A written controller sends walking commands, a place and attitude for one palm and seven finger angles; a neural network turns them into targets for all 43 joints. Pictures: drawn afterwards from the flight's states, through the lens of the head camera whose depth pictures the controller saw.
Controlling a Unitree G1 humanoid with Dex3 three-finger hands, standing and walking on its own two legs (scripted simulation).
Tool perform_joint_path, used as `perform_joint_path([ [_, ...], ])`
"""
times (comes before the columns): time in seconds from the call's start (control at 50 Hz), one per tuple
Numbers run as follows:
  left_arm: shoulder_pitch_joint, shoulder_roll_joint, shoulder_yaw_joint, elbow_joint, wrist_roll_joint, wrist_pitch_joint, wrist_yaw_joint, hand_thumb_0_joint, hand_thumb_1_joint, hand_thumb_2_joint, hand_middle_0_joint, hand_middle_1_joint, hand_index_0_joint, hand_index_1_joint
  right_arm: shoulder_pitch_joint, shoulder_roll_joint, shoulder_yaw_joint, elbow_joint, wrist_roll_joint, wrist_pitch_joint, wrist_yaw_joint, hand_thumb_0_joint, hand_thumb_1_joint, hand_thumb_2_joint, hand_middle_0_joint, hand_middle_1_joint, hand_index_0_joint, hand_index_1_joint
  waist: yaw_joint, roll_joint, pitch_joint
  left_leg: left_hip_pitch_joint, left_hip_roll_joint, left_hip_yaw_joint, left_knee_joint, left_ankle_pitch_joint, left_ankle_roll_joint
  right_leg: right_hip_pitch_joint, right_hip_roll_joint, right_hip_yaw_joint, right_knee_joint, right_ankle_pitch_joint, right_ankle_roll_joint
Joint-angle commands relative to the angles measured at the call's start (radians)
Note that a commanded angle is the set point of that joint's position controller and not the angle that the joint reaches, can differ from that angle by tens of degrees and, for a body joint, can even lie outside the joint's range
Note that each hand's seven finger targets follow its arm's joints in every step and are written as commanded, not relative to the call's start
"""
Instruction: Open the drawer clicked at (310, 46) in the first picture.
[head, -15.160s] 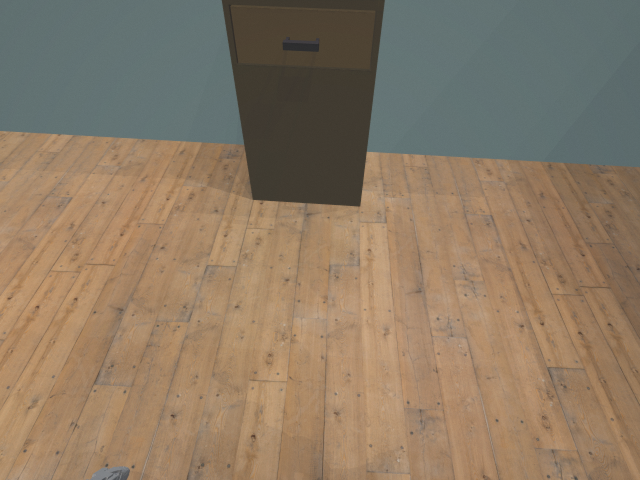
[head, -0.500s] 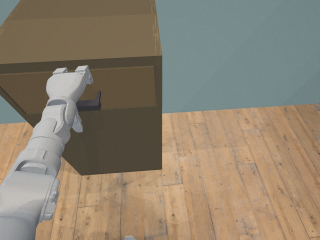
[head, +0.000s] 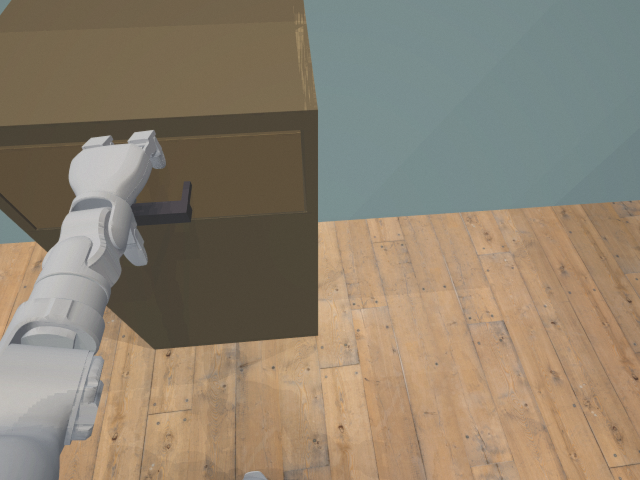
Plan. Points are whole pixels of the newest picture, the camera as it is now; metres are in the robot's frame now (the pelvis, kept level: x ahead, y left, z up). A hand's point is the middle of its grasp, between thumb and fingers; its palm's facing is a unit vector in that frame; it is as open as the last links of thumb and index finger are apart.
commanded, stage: re-aim the fingers above the handle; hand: left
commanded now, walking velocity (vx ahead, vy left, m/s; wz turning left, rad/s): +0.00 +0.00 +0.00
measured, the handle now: (152, 201) +0.52 +0.24 +0.00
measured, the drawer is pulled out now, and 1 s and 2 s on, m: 0.00 0.00 0.00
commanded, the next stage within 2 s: lower the fingers behind the handle in 0.30 s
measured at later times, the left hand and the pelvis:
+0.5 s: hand (134, 204) +0.47 +0.23 +0.06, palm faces -0.05 -0.05 -1.00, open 13.8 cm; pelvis +0.00 +0.01 +0.00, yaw +0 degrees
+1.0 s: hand (143, 221) +0.47 +0.23 +0.02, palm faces -0.07 -0.05 -1.00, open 13.8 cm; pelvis +0.00 +0.00 -0.01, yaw +0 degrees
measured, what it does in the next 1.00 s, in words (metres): stands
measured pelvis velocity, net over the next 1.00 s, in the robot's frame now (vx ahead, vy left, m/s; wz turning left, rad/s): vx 0.00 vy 0.00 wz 0.00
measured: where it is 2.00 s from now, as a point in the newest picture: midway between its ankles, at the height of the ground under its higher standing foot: outside the picture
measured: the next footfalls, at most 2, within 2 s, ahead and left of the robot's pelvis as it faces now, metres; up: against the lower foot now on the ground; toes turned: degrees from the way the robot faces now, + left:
none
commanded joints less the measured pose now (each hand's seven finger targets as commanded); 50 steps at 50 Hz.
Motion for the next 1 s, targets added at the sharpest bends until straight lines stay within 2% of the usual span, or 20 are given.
perform_joint_path([
  [0.0, -0.388, 0.284, 0.076, -0.227, -0.007, -0.018, 0.019, 0.000, -0.500, 0.300, -0.300, -1.200, -0.300, -1.200, 0.092, -0.150, -0.050, -0.070, -0.004, -0.008, -0.012, 0.000, -0.900, -0.900, 0.200, 0.300, 0.200, 0.300, 0.015, 0.010, -0.400, 0.362, -0.066, 0.007, -0.013, 0.399, 0.052, 0.100, 0.033, 0.005, -0.084, 0.513, -0.001],
  [0.04, -0.402, 0.248, 0.050, -0.249, -0.013, -0.031, 0.016, 0.000, -0.500, 0.300, -0.300, -1.200, -0.300, -1.200, 0.088, -0.145, -0.051, -0.070, -0.004, -0.007, -0.011, 0.000, -0.900, -0.900, 0.200, 0.300, 0.200, 0.300, 0.002, 0.018, -0.382, 0.385, -0.063, 0.004, -0.011, 0.411, 0.052, 0.074, 0.036, 0.000, -0.087, 0.503, -0.003],
  [0.06, -0.387, 0.278, 0.079, -0.234, -0.012, -0.032, 0.018, 0.000, -0.500, 0.300, -0.300, -1.200, -0.300, -1.200, 0.090, -0.148, -0.051, -0.066, -0.002, -0.005, -0.012, 0.000, -0.900, -0.900, 0.200, 0.300, 0.200, 0.300, 0.009, 0.008, -0.368, 0.374, -0.062, 0.003, -0.011, 0.405, 0.052, 0.070, 0.037, -0.001, -0.085, 0.491, -0.004],
  [0.08, -0.395, 0.270, 0.067, -0.228, -0.010, -0.029, 0.019, 0.000, -0.500, 0.300, -0.300, -1.200, -0.300, -1.200, 0.087, -0.149, -0.050, -0.069, -0.003, -0.004, -0.011, 0.000, -0.900, -0.900, 0.200, 0.300, 0.200, 0.300, 0.003, 0.005, -0.355, 0.369, -0.063, 0.000, -0.014, 0.384, 0.051, 0.059, 0.037, -0.002, -0.087, 0.470, -0.003],
  [0.14, -0.426, 0.251, 0.056, -0.260, -0.012, -0.039, 0.027, 0.000, -0.500, 0.300, -0.300, -1.200, -0.300, -1.200, 0.090, -0.144, -0.054, -0.069, -0.004, -0.006, -0.009, 0.000, -0.900, -0.900, 0.200, 0.300, 0.200, 0.300, 0.002, 0.038, -0.387, 0.410, -0.061, -0.007, -0.008, 0.407, 0.048, 0.038, 0.040, -0.005, -0.080, 0.452, -0.007],
  [0.18, -0.453, 0.233, 0.036, -0.251, -0.011, -0.033, 0.033, 0.000, -0.500, 0.300, -0.300, -1.200, -0.300, -1.200, 0.091, -0.145, -0.052, -0.064, -0.004, -0.006, -0.008, 0.000, -0.900, -0.900, 0.200, 0.300, 0.200, 0.300, -0.012, 0.029, -0.366, 0.403, -0.060, -0.010, -0.007, 0.379, 0.048, 0.013, 0.040, -0.008, -0.083, 0.419, -0.005],
  [0.24, -0.444, 0.256, 0.065, -0.259, -0.010, -0.032, 0.039, 0.000, -0.500, 0.300, -0.300, -1.200, -0.300, -1.200, 0.097, -0.145, -0.055, -0.065, -0.008, -0.006, -0.006, 0.000, -0.900, -0.900, 0.200, 0.300, 0.200, 0.300, 0.004, 0.049, -0.430, 0.436, -0.059, -0.015, 0.001, 0.429, 0.045, 0.028, 0.041, -0.009, -0.068, 0.449, -0.009],
  [0.26, -0.443, 0.230, 0.044, -0.249, -0.010, -0.026, 0.039, 0.000, -0.500, 0.300, -0.300, -1.200, -0.300, -1.200, 0.095, -0.143, -0.054, -0.064, -0.009, -0.005, -0.004, 0.000, -0.900, -0.900, 0.200, 0.300, 0.200, 0.300, -0.004, 0.049, -0.409, 0.436, -0.058, -0.016, 0.004, 0.432, 0.045, 0.012, 0.043, -0.012, -0.070, 0.446, -0.010],
  [0.32, -0.415, 0.229, 0.054, -0.249, -0.012, -0.017, 0.038, 0.000, -0.500, 0.300, -0.300, -1.200, -0.300, -1.200, 0.088, -0.143, -0.054, -0.070, -0.011, 0.000, 0.001, 0.000, -0.900, -0.900, 0.200, 0.300, 0.200, 0.300, 0.009, 0.041, -0.419, 0.440, -0.055, -0.017, 0.003, 0.456, 0.044, 0.025, 0.044, -0.016, -0.068, 0.453, -0.012],
  [0.38, -0.431, 0.189, 0.015, -0.216, -0.007, 0.004, 0.035, 0.000, -0.500, 0.300, -0.300, -1.200, -0.300, -1.200, 0.087, -0.144, -0.053, -0.068, -0.006, 0.004, 0.003, 0.000, -0.900, -0.900, 0.200, 0.300, 0.200, 0.300, -0.010, 0.007, -0.356, 0.411, -0.052, -0.020, -0.008, 0.402, 0.043, -0.008, 0.044, -0.022, -0.077, 0.407, -0.009],
  [0.48, -0.451, 0.214, 0.023, -0.169, 0.005, 0.007, 0.036, 0.000, -0.500, 0.300, -0.300, -1.200, -0.300, -1.200, 0.096, -0.147, -0.045, -0.069, -0.006, 0.003, -0.005, 0.000, -0.900, -0.900, 0.200, 0.300, 0.200, 0.300, -0.012, 0.000, -0.337, 0.370, -0.055, -0.017, -0.013, 0.342, 0.046, -0.015, 0.039, -0.016, -0.078, 0.369, -0.010],
  [0.56, -0.448, 0.261, 0.068, -0.182, 0.013, -0.021, 0.054, 0.000, -0.500, 0.300, -0.300, -1.200, -0.300, -1.200, 0.108, -0.145, -0.049, -0.068, -0.013, -0.004, -0.011, 0.000, -0.900, -0.900, 0.200, 0.300, 0.200, 0.300, -0.001, 0.026, -0.398, 0.366, -0.057, -0.013, 0.007, 0.362, 0.047, 0.001, 0.039, -0.007, -0.059, 0.397, -0.010],
  [0.64, -0.429, 0.261, 0.074, -0.165, 0.017, -0.024, 0.075, 0.000, -0.500, 0.300, -0.300, -1.200, -0.300, -1.200, 0.117, -0.145, -0.049, -0.065, -0.013, -0.009, -0.010, 0.000, -0.900, -0.900, 0.200, 0.300, 0.200, 0.300, -0.003, 0.010, -0.406, 0.329, -0.056, -0.008, 0.018, 0.357, 0.047, 0.010, 0.039, -0.005, -0.051, 0.413, -0.006],
  [0.68, -0.412, 0.292, 0.096, -0.157, 0.019, -0.020, 0.083, 0.000, -0.500, 0.300, -0.300, -1.200, -0.300, -1.200, 0.120, -0.147, -0.048, -0.062, -0.014, -0.010, -0.011, 0.000, -0.900, -0.900, 0.200, 0.300, 0.200, 0.300, 0.004, 0.006, -0.412, 0.305, -0.059, -0.003, 0.022, 0.352, 0.047, 0.028, 0.039, -0.002, -0.046, 0.432, -0.005],
  [0.74, -0.415, 0.240, 0.057, -0.156, 0.017, -0.021, 0.085, 0.000, -0.500, 0.300, -0.300, -1.200, -0.300, -1.200, 0.127, -0.146, -0.054, -0.054, -0.014, -0.011, -0.009, 0.000, -0.900, -0.900, 0.200, 0.300, 0.200, 0.300, -0.011, 0.015, -0.414, 0.319, -0.055, -0.006, 0.028, 0.357, 0.046, 0.001, 0.041, -0.004, -0.046, 0.424, -0.004],
  [0.76, -0.394, 0.244, 0.065, -0.149, 0.015, -0.020, 0.084, 0.000, -0.500, 0.300, -0.300, -1.200, -0.300, -1.200, 0.127, -0.147, -0.056, -0.052, -0.014, -0.013, -0.009, 0.000, -0.900, -0.900, 0.200, 0.300, 0.200, 0.300, -0.006, 0.023, -0.400, 0.319, -0.055, -0.003, 0.028, 0.350, 0.046, -0.005, 0.042, -0.004, -0.050, 0.416, -0.006],
  [0.82, -0.448, 0.231, 0.046, -0.179, 0.012, -0.034, 0.082, 0.000, -0.500, 0.300, -0.300, -1.200, -0.300, -1.200, 0.131, -0.147, -0.056, -0.043, -0.016, -0.015, -0.013, 0.000, -0.900, -0.900, 0.200, 0.300, 0.200, 0.300, -0.027, 0.014, -0.397, 0.321, -0.054, -0.008, 0.034, 0.342, 0.050, -0.022, 0.042, 0.000, -0.050, 0.407, -0.004],
  [0.9, -0.419, 0.241, 0.062, -0.178, 0.021, -0.049, 0.097, 0.000, -0.500, 0.300, -0.300, -1.200, -0.300, -1.200, 0.138, -0.143, -0.058, -0.037, -0.019, -0.019, -0.013, 0.000, -0.900, -0.900, 0.200, 0.300, 0.200, 0.300, -0.013, 0.060, -0.408, 0.331, -0.053, -0.014, 0.047, 0.347, 0.044, -0.059, 0.047, -0.007, -0.033, 0.380, -0.010],
  [0.94, -0.428, 0.215, 0.047, -0.156, 0.022, -0.048, 0.107, 0.000, -0.500, 0.300, -0.300, -1.200, -0.300, -1.200, 0.142, -0.144, -0.060, -0.032, -0.020, -0.019, -0.012, 0.000, -0.900, -0.900, 0.200, 0.300, 0.200, 0.300, -0.028, 0.038, -0.399, 0.323, -0.050, -0.019, 0.052, 0.344, 0.045, -0.082, 0.048, -0.010, -0.028, 0.368, -0.007],
  [0.98, -0.436, 0.232, 0.053, -0.140, 0.031, -0.035, 0.120, 0.000, -0.500, 0.300, -0.300, -1.200, -0.300, -1.200, 0.140, -0.147, -0.055, -0.032, -0.020, -0.020, -0.010, 0.000, -0.900, -0.900, 0.200, 0.300, 0.200, 0.300, -0.024, 0.054, -0.384, 0.303, -0.049, -0.021, 0.054, 0.321, 0.042, -0.103, 0.049, -0.012, -0.021, 0.343, -0.010],
])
